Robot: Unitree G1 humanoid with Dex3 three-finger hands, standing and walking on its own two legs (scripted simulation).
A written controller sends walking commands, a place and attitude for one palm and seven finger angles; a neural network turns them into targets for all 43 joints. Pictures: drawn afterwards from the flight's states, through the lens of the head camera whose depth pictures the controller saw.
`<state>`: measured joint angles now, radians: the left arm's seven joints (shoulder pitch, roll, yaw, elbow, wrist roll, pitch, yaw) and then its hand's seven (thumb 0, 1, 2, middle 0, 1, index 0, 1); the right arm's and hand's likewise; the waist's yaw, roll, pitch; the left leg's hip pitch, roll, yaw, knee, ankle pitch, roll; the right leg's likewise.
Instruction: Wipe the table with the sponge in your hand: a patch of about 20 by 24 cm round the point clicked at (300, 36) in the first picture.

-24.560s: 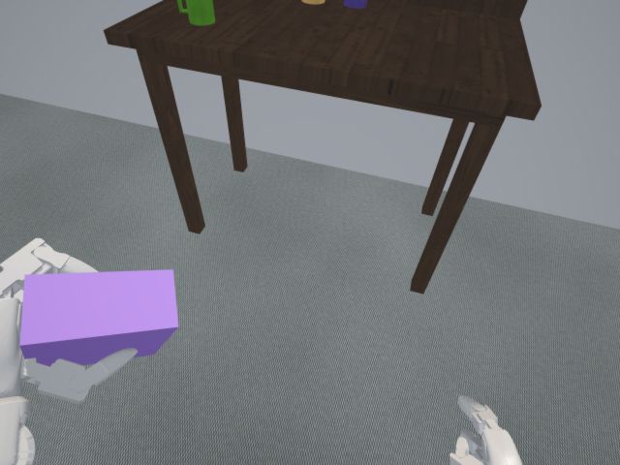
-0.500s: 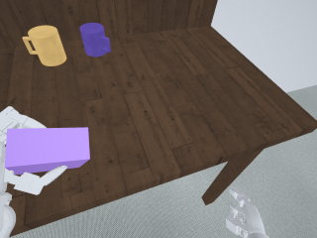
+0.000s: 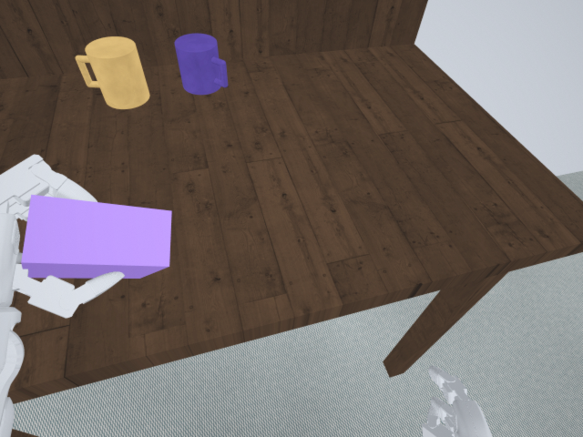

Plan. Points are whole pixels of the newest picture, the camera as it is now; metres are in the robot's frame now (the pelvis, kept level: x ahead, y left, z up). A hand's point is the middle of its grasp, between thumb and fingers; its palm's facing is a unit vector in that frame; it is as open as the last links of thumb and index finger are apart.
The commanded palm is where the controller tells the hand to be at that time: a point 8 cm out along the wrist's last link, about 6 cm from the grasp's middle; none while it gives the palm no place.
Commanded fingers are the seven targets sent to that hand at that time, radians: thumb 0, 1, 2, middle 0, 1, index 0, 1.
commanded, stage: turn the palm down, sponge in hand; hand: left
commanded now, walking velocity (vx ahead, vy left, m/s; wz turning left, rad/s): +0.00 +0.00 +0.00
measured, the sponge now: (116, 246) +0.26 +0.23 +0.16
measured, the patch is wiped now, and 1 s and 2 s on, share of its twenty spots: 0.00 0.00 0.00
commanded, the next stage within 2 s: none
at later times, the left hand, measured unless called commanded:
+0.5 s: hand (67, 269) +0.22 +0.24 +0.18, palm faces +0.42 -0.58 -0.70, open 10.0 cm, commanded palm +0.17 +0.25 +0.22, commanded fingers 0.00 0.10 1.30 -1.20 -1.60 -1.20 -1.60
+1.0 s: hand (85, 241) +0.24 +0.23 +0.20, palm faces +0.28 -0.37 -0.89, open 10.0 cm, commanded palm +0.19 +0.24 +0.26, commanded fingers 0.00 0.10 1.30 -1.20 -1.60 -1.20 -1.60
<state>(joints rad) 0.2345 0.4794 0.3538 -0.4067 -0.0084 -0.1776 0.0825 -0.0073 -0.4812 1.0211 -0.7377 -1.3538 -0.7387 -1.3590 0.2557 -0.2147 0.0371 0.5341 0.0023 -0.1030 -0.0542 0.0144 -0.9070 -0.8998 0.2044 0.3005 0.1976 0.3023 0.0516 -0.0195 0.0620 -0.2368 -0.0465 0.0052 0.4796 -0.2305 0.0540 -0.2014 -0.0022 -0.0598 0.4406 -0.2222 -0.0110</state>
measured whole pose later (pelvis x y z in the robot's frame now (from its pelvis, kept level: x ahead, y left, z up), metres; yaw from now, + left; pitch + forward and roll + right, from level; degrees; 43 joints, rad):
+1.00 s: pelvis +0.00 -0.05 -0.02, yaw -2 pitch -1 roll +1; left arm 0.20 0.73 0.35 -0.46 0.28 0.31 -0.08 -0.01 -0.49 1.02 -0.75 -1.34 -0.75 -1.34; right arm 0.15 -0.32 0.01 0.57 0.06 0.01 -0.14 0.02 -0.91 -0.90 0.20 0.30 0.20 0.30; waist 0.10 0.10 -0.01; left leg -0.31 0.00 -0.02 0.67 -0.33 -0.02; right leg -0.32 0.05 -0.05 0.69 -0.35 -0.08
